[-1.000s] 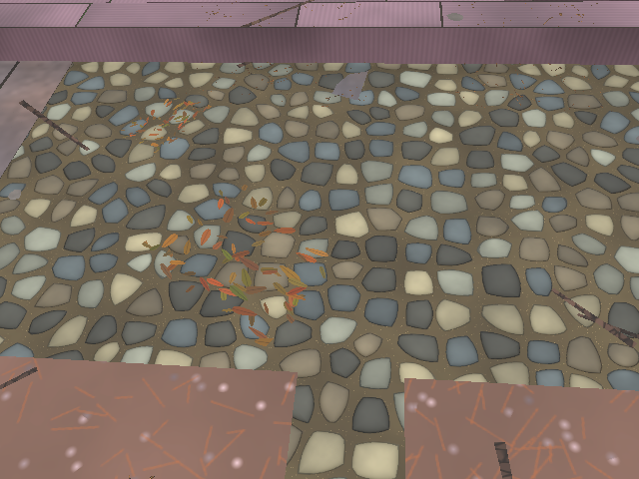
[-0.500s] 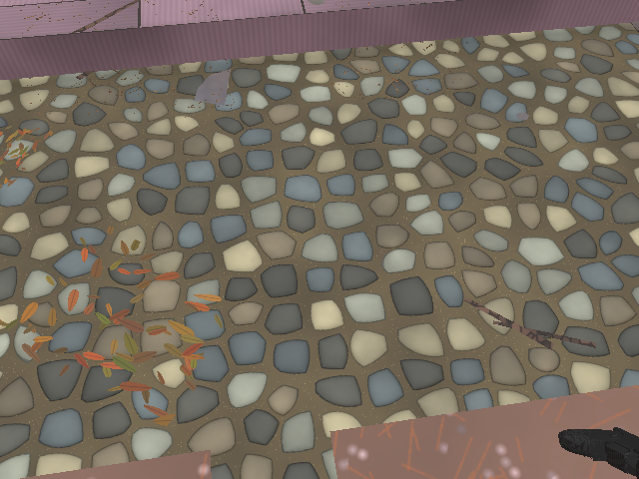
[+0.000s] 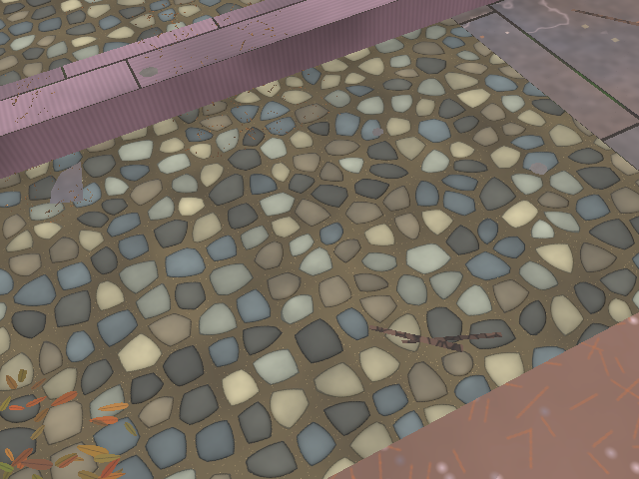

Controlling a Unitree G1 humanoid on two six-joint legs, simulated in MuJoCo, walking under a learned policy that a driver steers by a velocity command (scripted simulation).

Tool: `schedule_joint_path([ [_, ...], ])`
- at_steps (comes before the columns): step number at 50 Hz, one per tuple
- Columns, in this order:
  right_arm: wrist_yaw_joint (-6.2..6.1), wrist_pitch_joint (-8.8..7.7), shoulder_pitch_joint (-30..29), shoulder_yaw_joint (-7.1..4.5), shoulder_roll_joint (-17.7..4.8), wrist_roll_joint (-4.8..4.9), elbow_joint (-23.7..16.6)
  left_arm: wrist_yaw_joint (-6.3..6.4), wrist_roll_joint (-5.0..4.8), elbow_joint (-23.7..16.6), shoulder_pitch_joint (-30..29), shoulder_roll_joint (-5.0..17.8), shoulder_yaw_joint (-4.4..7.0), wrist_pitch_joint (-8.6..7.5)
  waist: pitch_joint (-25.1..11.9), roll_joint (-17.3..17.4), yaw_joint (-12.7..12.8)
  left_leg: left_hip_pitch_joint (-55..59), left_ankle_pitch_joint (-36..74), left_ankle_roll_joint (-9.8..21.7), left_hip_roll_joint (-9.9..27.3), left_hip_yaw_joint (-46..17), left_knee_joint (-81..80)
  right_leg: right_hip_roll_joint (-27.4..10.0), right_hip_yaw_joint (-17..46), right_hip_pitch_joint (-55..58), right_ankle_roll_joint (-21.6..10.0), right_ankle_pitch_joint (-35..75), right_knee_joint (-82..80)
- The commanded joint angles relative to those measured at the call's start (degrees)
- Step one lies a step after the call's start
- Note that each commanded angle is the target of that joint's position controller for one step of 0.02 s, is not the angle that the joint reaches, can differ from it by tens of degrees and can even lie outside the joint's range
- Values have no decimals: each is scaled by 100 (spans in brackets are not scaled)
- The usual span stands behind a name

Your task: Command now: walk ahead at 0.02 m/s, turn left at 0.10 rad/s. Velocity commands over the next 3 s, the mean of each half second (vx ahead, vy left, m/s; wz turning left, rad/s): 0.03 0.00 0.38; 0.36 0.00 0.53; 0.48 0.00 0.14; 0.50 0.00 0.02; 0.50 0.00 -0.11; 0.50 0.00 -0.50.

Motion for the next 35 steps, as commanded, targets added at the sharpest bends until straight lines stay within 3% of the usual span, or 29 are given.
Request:
schedule_joint_path([
  [1, -51, 18, 182, -153, -558, 52, -127, 69, -2, -148, -248, 887, 244, -179, -764, -1108, -1, -61, 208, -130, 17, -374, 503, -1362, 712, 732, -969, 3247, -807],
  [8, -59, 144, -71, -128, -398, 109, -421, 217, -94, 95, -270, 1047, 396, 21, -679, -1013, 274, -250, 109, -54, 20, -56, 20, -1804, 754, 1153, -1242, 2762, -747],
  [12, 30, 184, 149, -151, -376, 95, -490, 231, -164, 200, -492, 1098, 458, 54, -719, -1041, 132, 157, 363, 157, -69, 194, -638, -1872, 568, 1096, -1105, 2710, -536],
  [14, 80, 184, 511, -176, -353, 78, -409, 252, -270, 272, -652, 1092, 478, 86, -758, -1021, -113, 796, 1238, 397, -246, 401, -1704, -1715, 242, 840, -758, 2317, -119],
  [15, 61, 171, 625, -232, -520, 34, -403, 242, -301, 413, -403, 992, 480, 91, -697, -658, -115, 1222, 2138, 633, -232, 48, -2424, -1418, -87, 498, -329, 1453, 413],
  [16, -51, 138, 739, -409, -1229, 12, -470, 212, -100, 315, -333, 720, 420, 69, -728, 899, 74, 2083, 4369, 1183, 977, -1737, -2730, -715, -735, -807, 314, -235, 1922],
  [17, -18, 41, 878, -432, -1489, -164, -542, 251, -48, -19, -1075, 604, 357, 43, -702, 1446, -279, 2182, 5383, 2396, 1943, -3225, -2962, 215, -181, -1983, 598, -2755, 3121],
  [18, 19, -104, 840, -394, -1369, -243, -611, 265, -132, 18, -1152, 796, 424, 38, -874, 614, -336, 2175, 4820, 2573, 1897, -3070, -3061, 92, 460, -2162, 573, -2755, 3832],
  [19, -3, -200, 547, -366, -1237, -164, -648, 259, -223, 108, -1047, 871, 467, 42, -693, 398, -145, 2126, 4313, 2267, 1568, -2572, -3034, -26, 605, -2271, 509, -2211, 3944],
  [20, -55, -220, 264, -345, -1092, -32, -701, 291, -217, 248, -892, 908, 505, 45, -546, 172, -8, 2064, 3927, 1935, 1256, -2217, -2998, -103, 626, -2337, 520, -1710, 3778],
  [21, -113, -207, 260, -293, -879, 117, -686, 298, -169, 317, -770, 1016, 547, 33, -588, 175, 32, 2116, 3013, 1764, 1086, -2137, -3136, -186, 648, -2361, 534, -1272, 3538],
  [22, -160, -191, 391, -253, -760, 163, -665, 257, -174, 342, -728, 975, 552, -9, -623, 292, 22, 2096, 1948, 1709, 931, -2178, -3338, -171, 621, -2285, 546, -871, 3440],
  [23, -188, -193, 528, -231, -694, 149, -659, 208, -210, 347, -751, 926, 548, -61, -583, 342, -34, 2160, 909, 1702, 861, -2291, -3577, -154, 615, -2349, 542, -533, 3241],
  [25, -227, -245, 689, -225, -728, 75, -657, 153, -262, 331, -924, 908, 548, -188, -366, 398, -121, 2278, 191, 1689, 851, -2475, -3892, -124, 629, -2499, 544, -117, 2602],
  [29, -251, -328, 812, -270, -903, 59, -653, 66, -244, 355, -1099, 773, 491, -427, -212, 448, -209, 2184, 590, 1654, 720, -2344, -3910, -43, 657, -2154, 653, 347, 1252],
  [35, -175, -321, 959, -312, -1000, 102, -716, -101, -340, 312, -1268, 795, 425, -673, -75, 540, -345, 1516, 525, 1687, 621, -2587, -3639, 121, 584, -1259, 624, 339, 133],
])
Next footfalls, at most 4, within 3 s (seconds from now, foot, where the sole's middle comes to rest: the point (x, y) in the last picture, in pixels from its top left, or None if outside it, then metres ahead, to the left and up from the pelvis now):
0.30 left None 0.01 0.12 -0.78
0.82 right None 0.25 -0.04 -0.78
1.28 left None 0.36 0.35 -0.78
1.80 right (203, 359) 0.75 0.34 -0.78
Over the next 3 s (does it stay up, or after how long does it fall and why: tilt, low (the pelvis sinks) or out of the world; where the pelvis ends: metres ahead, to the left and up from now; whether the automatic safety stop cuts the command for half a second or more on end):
stays up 1.10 0.66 -0.01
